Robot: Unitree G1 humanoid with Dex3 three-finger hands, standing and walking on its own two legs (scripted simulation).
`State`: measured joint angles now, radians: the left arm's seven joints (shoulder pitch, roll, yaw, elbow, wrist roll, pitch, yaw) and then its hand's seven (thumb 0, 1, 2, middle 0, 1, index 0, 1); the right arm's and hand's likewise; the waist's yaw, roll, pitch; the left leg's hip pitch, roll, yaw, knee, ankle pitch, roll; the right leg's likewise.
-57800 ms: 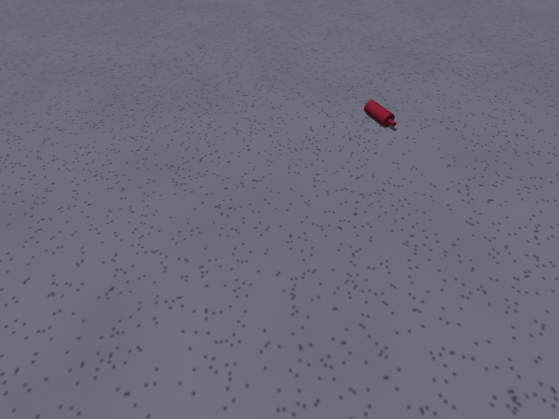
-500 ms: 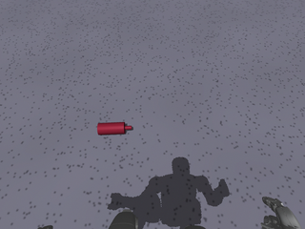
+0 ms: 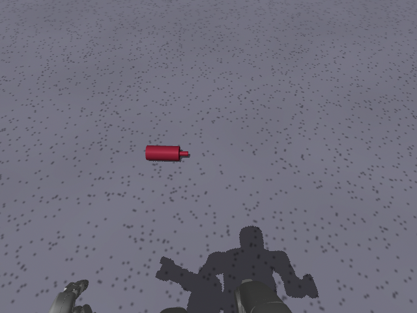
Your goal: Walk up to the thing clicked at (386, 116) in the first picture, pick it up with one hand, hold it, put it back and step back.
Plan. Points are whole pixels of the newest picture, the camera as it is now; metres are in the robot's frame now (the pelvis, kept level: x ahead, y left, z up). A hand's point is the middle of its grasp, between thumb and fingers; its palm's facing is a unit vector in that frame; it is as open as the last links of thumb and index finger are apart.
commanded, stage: step back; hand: left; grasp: from above
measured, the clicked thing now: (167, 153) +0.97 +0.24 -0.72
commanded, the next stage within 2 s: stand in 1.38 s
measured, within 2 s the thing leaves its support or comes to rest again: neither
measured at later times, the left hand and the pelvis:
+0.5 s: hand out of the picture -0.09 +0.24 -0.12, palm faces +0.02 -0.88 -0.47, open 7.4 cm; pelvis -0.16 -0.04 +0.00, yaw +0 degrees
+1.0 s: hand out of the picture -0.08 +0.22 -0.14, palm faces +0.03 -0.91 -0.41, open 7.4 cm; pelvis -0.14 -0.05 +0.00, yaw +1 degrees
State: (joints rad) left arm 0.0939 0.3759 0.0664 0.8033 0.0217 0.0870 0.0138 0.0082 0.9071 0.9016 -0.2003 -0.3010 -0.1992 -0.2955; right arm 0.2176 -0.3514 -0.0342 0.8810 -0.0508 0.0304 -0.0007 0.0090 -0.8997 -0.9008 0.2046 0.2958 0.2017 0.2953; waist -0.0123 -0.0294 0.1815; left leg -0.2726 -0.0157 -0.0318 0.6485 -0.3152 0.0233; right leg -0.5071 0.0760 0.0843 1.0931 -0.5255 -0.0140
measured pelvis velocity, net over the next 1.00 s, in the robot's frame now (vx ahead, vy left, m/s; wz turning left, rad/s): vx -0.14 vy -0.05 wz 0.02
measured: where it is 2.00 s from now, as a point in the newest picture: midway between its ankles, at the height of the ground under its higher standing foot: outside the picture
